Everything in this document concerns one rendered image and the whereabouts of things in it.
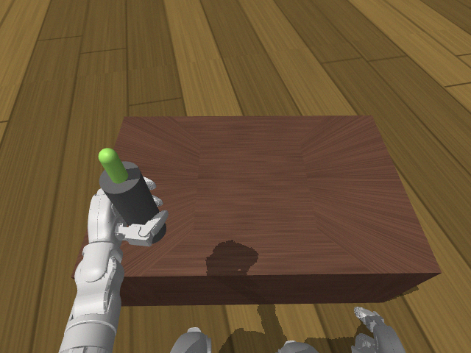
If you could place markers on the left robot hand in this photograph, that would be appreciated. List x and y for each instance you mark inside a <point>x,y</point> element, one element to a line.
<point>106,224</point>

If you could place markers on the bottle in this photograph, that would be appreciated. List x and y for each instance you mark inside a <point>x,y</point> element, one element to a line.
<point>124,185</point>

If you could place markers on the left robot arm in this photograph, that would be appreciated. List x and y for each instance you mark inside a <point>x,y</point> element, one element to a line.
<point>93,322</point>

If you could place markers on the right robot hand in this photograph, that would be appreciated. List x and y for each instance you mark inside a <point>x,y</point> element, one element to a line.
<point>385,338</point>

